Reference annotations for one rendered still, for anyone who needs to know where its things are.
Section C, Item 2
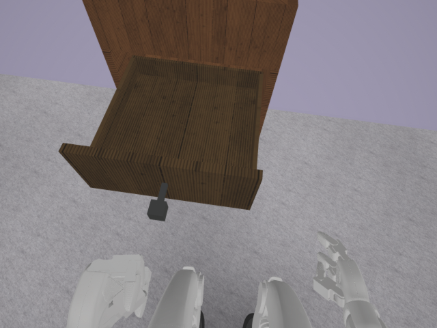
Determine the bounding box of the right robot thigh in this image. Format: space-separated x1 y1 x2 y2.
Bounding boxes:
257 279 312 328

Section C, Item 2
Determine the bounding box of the robot right hand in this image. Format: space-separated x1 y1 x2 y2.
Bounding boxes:
313 231 370 310

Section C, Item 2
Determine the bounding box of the drawer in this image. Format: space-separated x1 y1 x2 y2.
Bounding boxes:
59 55 264 210

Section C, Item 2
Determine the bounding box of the right robot forearm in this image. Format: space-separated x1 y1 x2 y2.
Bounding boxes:
343 301 388 328

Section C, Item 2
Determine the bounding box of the cabinet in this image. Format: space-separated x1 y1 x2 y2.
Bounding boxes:
82 0 298 136

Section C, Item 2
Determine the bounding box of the handle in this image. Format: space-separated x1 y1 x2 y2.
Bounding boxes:
147 182 168 221

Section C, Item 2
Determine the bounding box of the robot left hand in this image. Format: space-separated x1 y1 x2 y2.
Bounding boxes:
66 254 152 328

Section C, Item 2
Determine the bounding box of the right robot shin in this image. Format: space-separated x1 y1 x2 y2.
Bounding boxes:
252 276 282 328

